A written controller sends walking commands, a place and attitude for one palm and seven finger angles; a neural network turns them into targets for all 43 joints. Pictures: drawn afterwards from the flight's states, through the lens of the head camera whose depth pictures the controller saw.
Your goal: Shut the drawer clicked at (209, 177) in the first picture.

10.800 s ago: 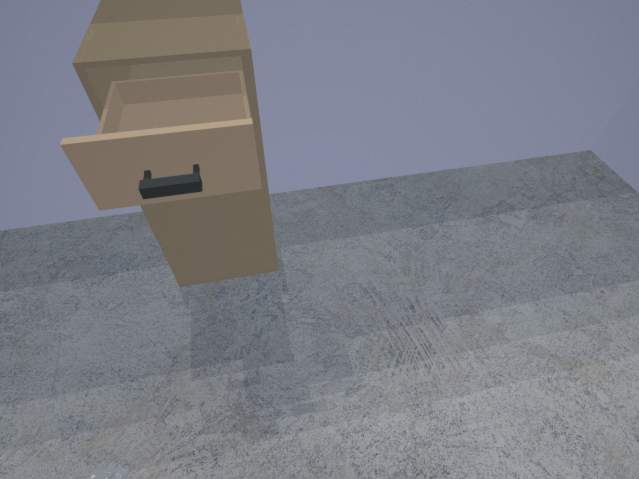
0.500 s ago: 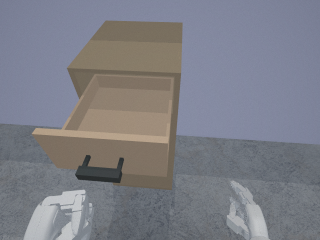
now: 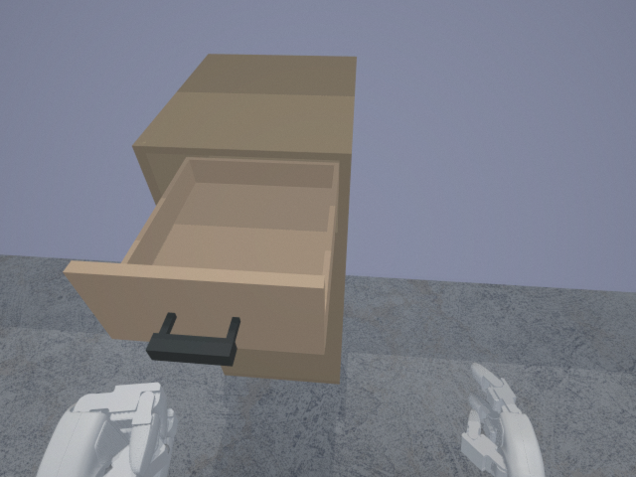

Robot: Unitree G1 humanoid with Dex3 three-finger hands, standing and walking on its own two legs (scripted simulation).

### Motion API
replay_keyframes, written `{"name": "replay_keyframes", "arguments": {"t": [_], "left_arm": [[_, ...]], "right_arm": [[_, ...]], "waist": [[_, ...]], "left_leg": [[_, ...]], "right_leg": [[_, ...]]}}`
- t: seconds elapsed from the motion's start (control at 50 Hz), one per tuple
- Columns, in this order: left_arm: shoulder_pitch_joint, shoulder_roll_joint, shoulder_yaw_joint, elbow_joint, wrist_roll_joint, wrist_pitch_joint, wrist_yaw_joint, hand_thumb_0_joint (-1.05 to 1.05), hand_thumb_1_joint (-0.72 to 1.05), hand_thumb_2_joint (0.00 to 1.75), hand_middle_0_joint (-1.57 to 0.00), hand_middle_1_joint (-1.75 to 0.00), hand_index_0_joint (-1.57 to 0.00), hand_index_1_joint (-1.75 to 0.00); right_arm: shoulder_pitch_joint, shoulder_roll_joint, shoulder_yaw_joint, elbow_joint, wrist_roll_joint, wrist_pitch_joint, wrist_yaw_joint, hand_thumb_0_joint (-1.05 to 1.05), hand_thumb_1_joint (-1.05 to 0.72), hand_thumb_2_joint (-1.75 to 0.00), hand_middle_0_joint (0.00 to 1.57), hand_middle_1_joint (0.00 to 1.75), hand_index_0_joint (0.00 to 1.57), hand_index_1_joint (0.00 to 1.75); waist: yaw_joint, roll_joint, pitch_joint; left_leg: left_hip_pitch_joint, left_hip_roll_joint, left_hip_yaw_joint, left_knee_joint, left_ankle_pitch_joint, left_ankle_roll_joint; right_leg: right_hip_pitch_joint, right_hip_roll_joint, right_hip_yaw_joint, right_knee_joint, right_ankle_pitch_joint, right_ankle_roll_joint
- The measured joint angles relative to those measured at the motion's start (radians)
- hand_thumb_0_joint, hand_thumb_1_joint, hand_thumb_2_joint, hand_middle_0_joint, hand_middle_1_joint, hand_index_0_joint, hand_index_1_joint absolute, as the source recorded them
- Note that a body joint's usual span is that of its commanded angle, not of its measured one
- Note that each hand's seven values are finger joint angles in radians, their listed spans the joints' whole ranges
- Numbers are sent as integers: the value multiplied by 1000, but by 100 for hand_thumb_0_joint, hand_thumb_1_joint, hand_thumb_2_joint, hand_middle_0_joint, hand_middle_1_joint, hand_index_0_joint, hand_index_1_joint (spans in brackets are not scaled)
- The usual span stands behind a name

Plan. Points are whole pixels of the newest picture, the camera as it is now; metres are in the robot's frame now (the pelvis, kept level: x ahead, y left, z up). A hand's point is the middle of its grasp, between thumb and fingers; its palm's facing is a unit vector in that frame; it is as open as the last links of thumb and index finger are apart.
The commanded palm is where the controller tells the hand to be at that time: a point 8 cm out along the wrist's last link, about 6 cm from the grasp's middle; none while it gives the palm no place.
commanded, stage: bring the fist close to the handle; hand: left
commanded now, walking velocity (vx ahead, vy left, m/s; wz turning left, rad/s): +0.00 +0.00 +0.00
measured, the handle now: (197, 335) +0.29 +0.20 +0.03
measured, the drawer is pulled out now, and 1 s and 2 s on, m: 0.27 0.27 0.25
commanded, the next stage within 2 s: push the drawer shut in 1.44 s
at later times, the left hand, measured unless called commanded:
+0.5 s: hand (181, 444) +0.14 +0.15 +0.09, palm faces +0.03 -1.00 -0.05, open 3.3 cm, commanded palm +0.10 +0.20 +0.08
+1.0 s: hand (215, 421) +0.18 +0.14 +0.04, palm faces +0.01 -1.00 -0.05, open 3.3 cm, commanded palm +0.15 +0.20 +0.03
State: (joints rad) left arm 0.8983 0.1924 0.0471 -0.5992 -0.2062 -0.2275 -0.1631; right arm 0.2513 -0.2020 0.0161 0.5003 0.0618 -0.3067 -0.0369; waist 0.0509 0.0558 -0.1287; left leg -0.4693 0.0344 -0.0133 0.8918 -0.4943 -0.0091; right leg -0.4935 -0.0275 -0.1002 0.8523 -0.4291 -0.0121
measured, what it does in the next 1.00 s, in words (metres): stands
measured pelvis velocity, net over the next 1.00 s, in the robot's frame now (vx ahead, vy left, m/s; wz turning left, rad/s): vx -0.02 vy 0.00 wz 0.00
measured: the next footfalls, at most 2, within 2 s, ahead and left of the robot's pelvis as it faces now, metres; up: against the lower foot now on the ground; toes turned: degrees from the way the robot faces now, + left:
none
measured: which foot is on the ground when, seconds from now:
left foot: down 0.00-1.00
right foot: down 0.00-1.00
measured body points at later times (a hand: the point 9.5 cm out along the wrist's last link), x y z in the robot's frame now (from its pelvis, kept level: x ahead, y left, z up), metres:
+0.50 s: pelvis -0.01 +0.00 -0.01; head +0.00 -0.01 +0.44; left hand +0.13 +0.20 +0.09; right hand +0.18 -0.22 -0.07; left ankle -0.02 +0.12 -0.70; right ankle +0.01 -0.11 -0.70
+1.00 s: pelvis -0.02 +0.00 -0.03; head +0.03 +0.00 +0.41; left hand +0.17 +0.19 +0.04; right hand +0.17 -0.23 -0.10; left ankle -0.02 +0.12 -0.70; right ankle +0.01 -0.11 -0.70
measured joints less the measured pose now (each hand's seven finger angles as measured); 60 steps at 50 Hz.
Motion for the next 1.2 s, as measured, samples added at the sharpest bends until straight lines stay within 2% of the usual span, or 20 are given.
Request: {"name": "replay_keyframes", "arguments": {"t": [0.14,0.3,0.48,0.76,0.94,1.08,1.2], "left_arm": [[-28,-3,18,54,-19,-8,-18,1,90,90,-140,-160,-140,-160],[-80,-22,-15,126,1,-38,-16,1,90,90,-140,-160,-140,-160],[-150,-23,0,203,-1,-74,-8,1,90,90,-140,-160,-140,-160],[-256,-39,-42,288,34,-105,40,1,90,90,-140,-160,-140,-160],[-305,-43,-57,335,58,-120,70,1,90,90,-140,-160,-140,-160],[-347,-40,-49,375,58,-145,78,1,90,90,-140,-160,-140,-160],[-355,-36,-54,359,55,-133,83,1,90,90,-140,-160,-140,-160]], "right_arm": [[-6,-1,7,14,0,-14,-9,2,-90,-90,20,30,21,30],[-6,-10,-3,17,-13,-16,-1,1,-90,-90,20,30,21,30],[-2,-12,-14,24,-20,21,0,1,-90,-90,20,30,21,30],[2,-15,-12,0,-34,67,8,1,-90,-90,20,30,21,30],[-2,-10,-10,-19,-43,108,14,1,-90,-90,20,30,21,30],[-9,-18,-11,-28,-47,127,17,1,-90,-90,20,30,21,30],[-7,-17,-16,-33,-43,147,17,1,-90,-90,20,30,21,30]], "waist": [[1,4,8],[-9,-4,14],[-25,-11,16],[-47,-16,12],[-54,-23,-2],[-58,-23,-11],[-59,-21,-14]], "left_leg": [[0,3,-6,-7,10,-4],[-43,-2,-9,16,11,-4],[-101,-3,-8,56,1,-3],[-208,-10,-2,135,-24,4],[-272,-8,2,183,-45,3],[-330,-6,-3,226,-61,0],[-341,-4,-2,236,-68,-1]], "right_leg": [[4,3,-6,-10,10,-4],[-39,-2,-7,15,8,-5],[-98,-5,-5,56,-1,-5],[-209,-14,4,136,-24,-1],[-277,-14,10,187,-44,-1],[-334,-14,7,228,-59,-5],[-347,-11,8,239,-66,-7]]}}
